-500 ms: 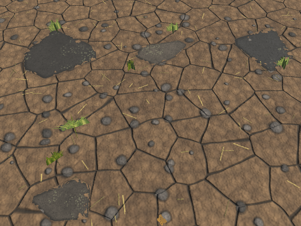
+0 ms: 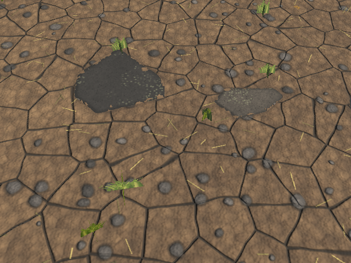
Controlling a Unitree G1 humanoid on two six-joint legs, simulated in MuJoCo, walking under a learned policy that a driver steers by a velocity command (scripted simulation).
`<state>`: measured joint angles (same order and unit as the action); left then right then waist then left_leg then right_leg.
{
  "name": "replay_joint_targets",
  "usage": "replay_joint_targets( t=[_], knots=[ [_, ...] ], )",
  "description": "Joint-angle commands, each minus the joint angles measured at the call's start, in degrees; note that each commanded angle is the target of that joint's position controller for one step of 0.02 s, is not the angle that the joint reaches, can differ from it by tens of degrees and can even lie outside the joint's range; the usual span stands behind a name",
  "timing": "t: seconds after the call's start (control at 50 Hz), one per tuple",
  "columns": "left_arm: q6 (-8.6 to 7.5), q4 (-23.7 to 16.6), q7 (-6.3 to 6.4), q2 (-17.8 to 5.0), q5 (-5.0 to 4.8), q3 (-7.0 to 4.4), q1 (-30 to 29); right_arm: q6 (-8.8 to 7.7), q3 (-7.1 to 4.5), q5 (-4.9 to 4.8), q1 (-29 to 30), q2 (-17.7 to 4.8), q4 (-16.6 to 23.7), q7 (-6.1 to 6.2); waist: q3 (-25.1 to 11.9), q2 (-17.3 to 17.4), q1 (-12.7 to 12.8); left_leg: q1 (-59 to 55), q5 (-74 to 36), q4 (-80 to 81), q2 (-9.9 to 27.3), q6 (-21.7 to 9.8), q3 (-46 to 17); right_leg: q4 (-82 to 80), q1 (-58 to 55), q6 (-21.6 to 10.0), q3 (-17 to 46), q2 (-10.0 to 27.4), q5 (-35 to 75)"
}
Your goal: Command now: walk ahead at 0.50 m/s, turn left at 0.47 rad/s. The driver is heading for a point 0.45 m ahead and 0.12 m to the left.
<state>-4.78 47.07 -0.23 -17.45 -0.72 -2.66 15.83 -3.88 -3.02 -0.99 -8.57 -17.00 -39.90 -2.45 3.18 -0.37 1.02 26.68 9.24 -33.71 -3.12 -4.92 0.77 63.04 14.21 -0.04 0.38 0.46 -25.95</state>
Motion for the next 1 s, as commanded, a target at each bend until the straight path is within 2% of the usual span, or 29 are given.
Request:
replay_joint_targets(
  t=[0.02,0.06,0.1,0.14,0.22,0.26,0.32,0.36,0.38,0.4,0.42,0.44,0.46,0.48,0.5,0.52,0.56,0.62,0.66,0.74,0.78,0.8,0.82,0.84,0.86,0.88,0.92,0.96,1.0],
  knots=[
    [-3.63,-7.4,-0.1,-7.19,0.28,-1.08,-4.79,-0.43,-2.63,0.44,-8.34,-8.28,2.41,0.69,-8.76,0.58,-3.96,-29.86,-2.22,17.23,16.38,-12.01,-28.6,6.17,28.56,-1.13,4.85,4.18,5.22],
    [-2.51,-7.68,0.06,-7.19,1.32,-1.52,-3.74,-0.39,-2.13,1.14,-5.39,-6.92,3.92,1.03,-7.25,2.75,-0.91,-21.76,-9.87,19.61,13.98,-11.95,-24.57,1.18,22.36,-0.11,5.14,5.57,7.87],
    [-1.38,-7.77,0.19,-5.72,1.68,-1.29,-3.11,-0.53,-2.43,0.63,-5.7,-7.63,3.92,1.56,-6.19,2.88,-0.05,-17.45,-13.91,20.96,12.99,-12.56,-21.35,-3.15,21.13,1.69,4.03,5.37,9.3],
    [-0.81,-8.97,0.42,-4.54,1.82,-0.88,-6.55,-0.49,-2.92,0.34,-7.08,-9.05,3.41,2.36,-4.26,2.67,-0.8,-14.83,-14.82,21.77,11.59,-11.95,-18.51,-10.14,21.96,3.36,3.3,4.6,14.83],
    [-1.28,-10.85,-0.09,-2.7,1.36,-0.15,-15.02,0.25,-3.17,-0.11,-10.15,-9.57,2.27,3.33,-2.92,4.33,-4.06,-11.94,-8.53,20.63,7.91,-8.07,-15.46,-26.88,16.79,4.12,2.73,1.23,29.52],
    [-1.69,-11.76,-0.53,-3.11,0.78,-0.24,-18.03,0.6,-3.32,-0.32,-12.21,-9.86,1.46,3.45,-2.68,4.82,-5.25,-12.67,-6.21,19.53,8.61,-7.41,-17.48,-30.59,14.73,3.85,2.97,-0.02,31.77],
    [-2.34,-12.4,-1.13,-4.95,0.46,-1.02,-19.2,1.29,-3.26,-0.56,-13.51,-9.05,0.84,3.7,-2.87,5.61,-5.01,-18.1,-4.3,14.97,10.37,-6.57,-22.44,-34.96,13.99,2.44,4.75,-0.64,27.99],
    [-2.85,-12.0,-1.22,-6.15,0.28,-1.73,-16.91,1.75,-3.43,-0.38,-12.69,-9.07,0.99,3.83,-3.18,7.41,-3.37,-20.06,-6.1,11.59,11.18,-5.74,-25.25,-36.18,10.78,0.77,4.6,-0.79,22.82],
    [-3.12,-10.94,-1.01,-6.85,0.31,-2.34,-12.89,1.95,-3.2,-0.33,-11.73,-8.26,1.31,3.77,-4.58,7.78,-1.07,-19.53,-8.13,8.48,9.9,-4.73,-25.07,-38.56,5.13,-0.58,3.47,-0.96,22.82],
    [-3.41,-9.93,-0.61,-8.62,0.96,-3.23,-6.91,1.87,-2.37,-0.04,-11.23,-5.99,1.96,3.55,-9.51,6.65,1.93,-16.87,-9.46,0.24,6.96,-2.94,-22.69,-38.57,-5.72,-2.98,5.31,2.22,22.82],
    [-3.29,-9.2,-0.06,-11.93,1.53,-4.08,2.1,1.69,-1.11,1.07,-12.0,-2.68,3.22,3.47,-18.01,-0.62,4.96,-8.81,2.01,-16.08,2.74,-0.54,-17.11,-37.38,-21.02,-6.5,15.67,12.59,20.06],
    [-2.4,-7.13,-0.52,-15.19,2.07,-4.89,4.47,1.24,-0.45,-0.75,-19.97,-0.84,4.7,3.56,-21.82,-20.66,0.33,10.75,26.33,-32.44,-3.9,3.1,-11.32,-42.63,-34.36,-15.65,42.0,23.48,13.53],
    [-2.14,-8.43,-0.78,-9.11,0.85,-3.6,2.1,1.32,-1.54,-0.93,-19.33,-6.99,2.59,3.91,-16.73,-12.39,1.33,15.78,24.71,-38.92,0.38,4.44,-13.26,-43.89,-30.7,-14.74,42.2,23.08,12.12],
    [-1.79,-9.03,-0.6,-5.99,0.99,-2.7,-0.4,1.68,-2.31,-0.34,-13.5,-9.35,3.02,3.98,-10.79,-6.74,2.48,15.63,20.4,-40.57,1.4,5.45,-12.28,-42.92,-24.03,-13.01,31.73,20.7,23.03],
    [-1.47,-9.3,-0.76,-4.97,1.6,-2.09,-2.95,2.04,-2.38,0.38,-10.64,-8.82,3.48,4.19,-8.22,-2.39,1.51,13.08,18.33,-40.1,2.61,6.4,-10.54,-42.31,-17.69,-12.42,24.05,18.31,36.82],
    [-1.2,-8.75,-0.92,-4.04,1.58,-1.76,-4.49,2.24,-2.58,1.04,-8.85,-8.27,4.21,4.19,-6.3,-1.71,0.47,11.76,17.6,-37.69,3.66,6.92,-9.95,-42.07,-13.03,-12.54,18.9,16.51,47.25],
    [-1.36,-7.29,-1.1,-3.3,1.8,-1.31,-5.67,2.88,-1.9,0.46,-9.81,-4.8,4.27,3.83,-5.98,-5.0,-1.72,6.86,16.52,-30.75,4.99,7.21,-8.07,-43.85,-7.67,-11.9,12.13,13.26,53.72],
    [-0.79,-5.27,-0.65,-5.92,1.31,-1.92,-7.21,3.43,-0.74,0.84,-8.33,-1.99,4.88,3.8,-7.76,-6.24,-2.37,2.2,11.23,-19.14,5.12,8.24,-5.37,-45.6,-5.52,-13.4,7.36,12.78,58.68],
    [0.03,-4.39,-0.27,-7.22,0.73,-2.21,-7.95,3.5,-0.28,0.96,-6.65,-1.61,4.95,3.47,-9.47,-6.33,-1.91,-3.09,4.26,-11.59,5.16,8.0,-3.77,-46.15,-4.27,-12.77,4.38,11.91,57.57],
    [1.11,-2.11,-0.24,-7.97,-0.08,-2.13,-5.92,3.66,-0.7,0.98,-1.76,-3.3,6.11,2.95,-8.9,-5.85,-0.1,-7.28,-1.03,-2.16,4.2,6.5,-2.74,-44.7,-5.85,-11.52,4.25,12.2,48.28],
    [1.5,-1.47,-0.24,-7.73,-0.71,-1.82,-6.81,3.52,-1.01,1.28,-1.83,-3.47,6.07,2.81,-7.96,-5.43,-1.4,-12.28,-5.41,5.89,3.31,4.55,-1.65,-41.97,-4.76,-9.75,4.64,11.59,40.93],
    [1.49,-0.79,-0.28,-6.37,-0.76,-1.29,-5.71,3.43,-1.33,1.63,-2.04,-4.28,6.01,2.99,-7.78,-4.54,-1.74,-16.39,-10.05,10.57,3.67,3.12,-2.48,-40.05,-3.4,-7.56,4.52,9.92,35.54],
    [1.14,-0.46,-0.4,-4.24,0.53,-0.47,-3.69,3.45,-1.92,2.1,-2.45,-7.1,6.57,3.53,-9.75,-0.4,-1.13,-22.94,-25.88,10.84,9.23,1.25,-8.08,-36.48,-0.6,-4.1,2.67,7.06,27.87],
    [0.74,0.16,-0.71,-2.06,2.33,0.38,2.04,4.09,-2.07,2.73,-1.46,-9.44,7.72,4.07,-13.2,7.56,2.27,-30.57,-37.79,7.13,17.45,-4.12,-15.94,-32.18,5.55,-0.53,-0.52,2.59,8.82],
    [1.34,0.61,-0.42,-0.52,1.95,1.09,2.17,4.46,-0.65,2.62,-0.63,-4.23,7.1,3.89,-15.46,9.97,1.51,-28.0,-30.59,7.68,19.14,-8.08,-17.99,-32.18,4.07,1.36,0.03,2.81,2.74],
    [2.18,0.0,-0.16,-2.18,1.63,0.95,-0.64,4.48,-0.25,2.15,1.27,-2.58,6.98,3.27,-13.01,8.4,1.23,-23.91,-20.99,8.59,15.82,-6.67,-16.91,-34.29,2.26,2.04,0.17,2.98,5.71],
    [3.64,0.64,0.29,-4.53,1.67,0.45,-2.0,4.28,-0.35,1.95,4.36,-3.2,7.28,2.4,-7.79,6.26,1.05,-18.22,-10.76,8.15,10.34,-2.21,-12.09,-36.93,1.43,2.06,-0.38,2.64,11.1],
    [4.27,1.12,0.53,-5.61,1.67,0.22,-1.83,3.71,-0.78,1.93,3.29,-4.54,6.46,2.06,-6.1,4.8,0.78,-16.81,-13.71,7.13,8.7,-0.72,-10.53,-37.39,0.15,1.76,-0.32,2.64,13.52],
    [4.24,1.85,0.77,-5.29,1.42,0.31,-1.61,3.31,-0.72,1.77,2.55,-3.84,5.75,2.21,-7.46,4.02,0.5,-18.52,-20.3,5.4,8.51,-0.77,-9.9,-37.53,-1.31,1.55,-0.01,3.13,16.8]
  ],
)
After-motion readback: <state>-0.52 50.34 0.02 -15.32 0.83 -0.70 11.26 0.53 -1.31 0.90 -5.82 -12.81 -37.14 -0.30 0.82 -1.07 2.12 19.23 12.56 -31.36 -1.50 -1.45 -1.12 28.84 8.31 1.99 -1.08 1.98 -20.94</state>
